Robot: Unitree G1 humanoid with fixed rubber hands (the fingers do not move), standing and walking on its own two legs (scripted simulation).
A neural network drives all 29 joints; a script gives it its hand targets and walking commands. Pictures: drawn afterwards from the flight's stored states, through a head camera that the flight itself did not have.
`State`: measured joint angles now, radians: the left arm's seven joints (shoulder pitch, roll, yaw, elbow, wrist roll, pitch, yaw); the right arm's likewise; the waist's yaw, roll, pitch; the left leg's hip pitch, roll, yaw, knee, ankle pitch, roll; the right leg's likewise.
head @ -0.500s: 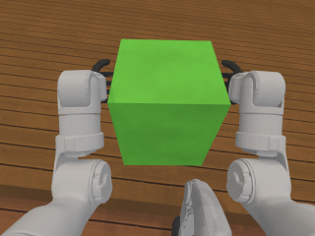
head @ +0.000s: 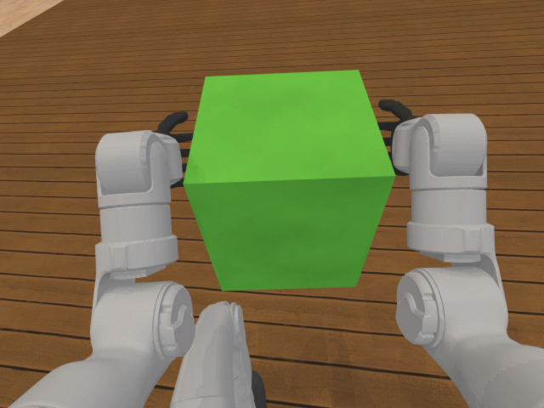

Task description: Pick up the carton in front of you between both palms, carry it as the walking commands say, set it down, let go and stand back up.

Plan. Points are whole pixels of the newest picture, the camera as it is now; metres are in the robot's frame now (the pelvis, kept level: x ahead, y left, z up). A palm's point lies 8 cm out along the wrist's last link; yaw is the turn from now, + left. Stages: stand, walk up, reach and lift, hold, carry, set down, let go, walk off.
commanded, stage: carry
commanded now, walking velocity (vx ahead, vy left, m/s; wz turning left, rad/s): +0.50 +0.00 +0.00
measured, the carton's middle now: (285, 188) +0.39 -0.01 +0.13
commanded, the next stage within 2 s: none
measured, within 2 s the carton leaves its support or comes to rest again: neither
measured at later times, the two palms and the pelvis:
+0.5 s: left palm out of the picture +0.67 +0.16 +0.34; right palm out of the picture +0.65 -0.14 +0.35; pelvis +0.29 +0.03 +0.15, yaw -1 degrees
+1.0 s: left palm out of the picture +0.91 +0.13 +0.29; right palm out of the picture +0.92 -0.16 +0.29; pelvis +0.56 -0.01 +0.17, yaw +1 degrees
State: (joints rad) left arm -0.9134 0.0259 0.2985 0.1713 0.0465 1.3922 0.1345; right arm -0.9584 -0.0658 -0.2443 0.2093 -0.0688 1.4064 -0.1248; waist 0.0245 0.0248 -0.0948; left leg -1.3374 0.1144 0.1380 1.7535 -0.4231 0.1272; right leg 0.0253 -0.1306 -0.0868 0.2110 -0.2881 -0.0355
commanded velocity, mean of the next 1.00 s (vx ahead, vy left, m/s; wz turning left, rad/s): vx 0.50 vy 0.00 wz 0.00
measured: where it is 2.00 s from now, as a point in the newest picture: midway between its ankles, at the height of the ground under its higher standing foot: (292, 216)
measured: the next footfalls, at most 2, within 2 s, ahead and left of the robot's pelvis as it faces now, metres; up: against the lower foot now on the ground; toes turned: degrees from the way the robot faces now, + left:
left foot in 0.08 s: +0.30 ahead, +0.12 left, +0.18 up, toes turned +6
right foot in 0.64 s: +0.54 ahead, -0.10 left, +0.18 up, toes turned -6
